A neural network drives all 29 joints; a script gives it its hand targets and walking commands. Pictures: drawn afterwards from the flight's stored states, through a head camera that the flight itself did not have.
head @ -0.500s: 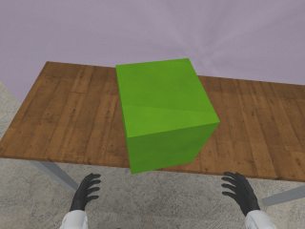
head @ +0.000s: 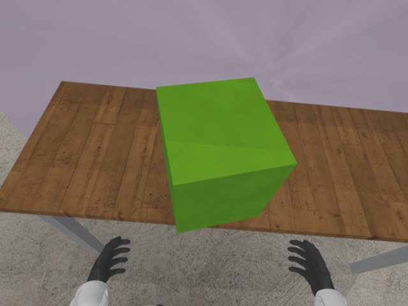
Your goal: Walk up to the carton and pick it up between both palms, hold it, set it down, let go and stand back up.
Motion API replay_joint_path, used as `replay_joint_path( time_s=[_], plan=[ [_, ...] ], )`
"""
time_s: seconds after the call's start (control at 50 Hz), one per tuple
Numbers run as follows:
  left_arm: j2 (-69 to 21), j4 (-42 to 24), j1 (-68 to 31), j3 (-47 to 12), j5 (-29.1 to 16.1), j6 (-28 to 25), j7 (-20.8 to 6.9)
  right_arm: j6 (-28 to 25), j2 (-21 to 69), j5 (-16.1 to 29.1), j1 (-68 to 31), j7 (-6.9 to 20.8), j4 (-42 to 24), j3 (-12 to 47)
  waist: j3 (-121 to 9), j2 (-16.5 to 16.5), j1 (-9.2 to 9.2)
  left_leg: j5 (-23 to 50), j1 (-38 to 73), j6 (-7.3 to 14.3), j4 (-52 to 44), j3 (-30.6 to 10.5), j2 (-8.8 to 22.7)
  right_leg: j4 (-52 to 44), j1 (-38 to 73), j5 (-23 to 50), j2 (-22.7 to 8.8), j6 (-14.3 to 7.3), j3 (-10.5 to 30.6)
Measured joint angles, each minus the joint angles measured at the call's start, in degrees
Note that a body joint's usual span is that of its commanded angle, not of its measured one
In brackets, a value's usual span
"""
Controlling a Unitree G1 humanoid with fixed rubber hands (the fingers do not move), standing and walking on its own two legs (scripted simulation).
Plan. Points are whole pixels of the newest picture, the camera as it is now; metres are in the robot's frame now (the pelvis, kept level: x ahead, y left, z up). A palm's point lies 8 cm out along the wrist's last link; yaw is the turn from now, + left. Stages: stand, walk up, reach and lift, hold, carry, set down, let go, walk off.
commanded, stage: let go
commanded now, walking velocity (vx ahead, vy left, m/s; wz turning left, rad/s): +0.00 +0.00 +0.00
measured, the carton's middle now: (213, 159) +0.40 +0.00 +0.01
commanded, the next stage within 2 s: stand in 0.12 s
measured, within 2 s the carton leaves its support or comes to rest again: neither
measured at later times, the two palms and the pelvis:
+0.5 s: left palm (75, 291) +0.14 +0.26 -0.12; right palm (320, 283) +0.18 -0.22 -0.07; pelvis +0.02 +0.03 +0.00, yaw +0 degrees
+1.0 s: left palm out of the picture +0.09 +0.29 -0.14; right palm (319, 302) +0.15 -0.22 -0.07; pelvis +0.00 +0.04 -0.01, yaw +0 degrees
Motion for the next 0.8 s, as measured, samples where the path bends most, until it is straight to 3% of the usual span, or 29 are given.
replay_joint_path(
  time_s=[0.18,0.26,0.36,0.5,0.8],
  plan=[
    [0.68,1.35,-0.18,0.04,0.00,-0.07,-0.92,0.11,0.15,-1.35,-0.01,-0.88,1.42,-0.06,0.08,-0.01,-0.03,-0.75,0.14,0.27,0.31,0.00,-0.25,0.01,0.33,-0.63,-0.25,0.30,0.00],
    [2.42,9.64,-0.96,0.19,-0.01,-3.56,-1.36,6.01,-0.58,-5.59,0.85,-1.52,1.90,-0.59,-2.42,-0.02,-0.04,-1.74,0.18,0.99,2.34,0.01,-0.25,0.42,1.19,-1.44,-0.23,0.58,0.01],
    [3.53,17.52,-0.98,0.84,-0.01,-6.48,-2.40,9.65,-1.16,-6.30,2.83,-1.58,1.98,-1.57,-7.63,0.01,-0.05,-3.74,0.16,1.43,3.42,-0.02,-0.16,0.58,1.54,-2.30,-0.15,0.99,-0.04],
    [5.29,23.83,-0.99,0.98,-0.01,-7.90,-2.56,10.17,-1.16,-6.40,3.14,-1.57,2.03,-1.85,-9.24,0.01,-0.07,-5.10,0.14,1.99,5.96,-0.04,-0.16,0.58,2.72,-2.29,-0.15,1.64,-0.04],
    [7.69,30.57,-0.34,1.11,-0.01,-8.02,-2.31,10.68,-1.16,-6.40,3.60,-1.57,3.39,-1.87,-9.35,0.01,-0.07,-5.29,0.13,2.76,8.17,-0.05,-0.18,0.58,3.73,-1.29,-0.15,2.03,-0.04]
  ],
)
